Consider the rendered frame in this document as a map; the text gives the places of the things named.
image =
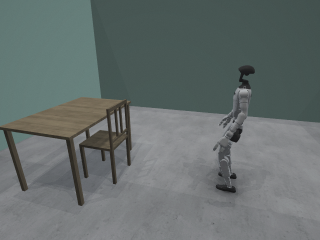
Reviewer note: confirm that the right robot thigh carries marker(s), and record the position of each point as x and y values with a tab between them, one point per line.
227	129

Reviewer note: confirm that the right robot hand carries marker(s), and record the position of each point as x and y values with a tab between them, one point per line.
226	119

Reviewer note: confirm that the robot left upper arm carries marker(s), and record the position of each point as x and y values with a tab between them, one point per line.
243	96

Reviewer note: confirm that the right robot forearm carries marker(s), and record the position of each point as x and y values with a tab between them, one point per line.
230	115

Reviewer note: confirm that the chair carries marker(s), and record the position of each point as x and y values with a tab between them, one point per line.
108	140

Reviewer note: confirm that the table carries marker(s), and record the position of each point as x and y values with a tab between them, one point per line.
65	121

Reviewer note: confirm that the left robot forearm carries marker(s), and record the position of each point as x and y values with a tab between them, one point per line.
237	123

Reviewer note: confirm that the left robot hand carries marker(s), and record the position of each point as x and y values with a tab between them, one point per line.
223	142

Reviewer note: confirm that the robot left shin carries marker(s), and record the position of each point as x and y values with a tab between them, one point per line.
225	171

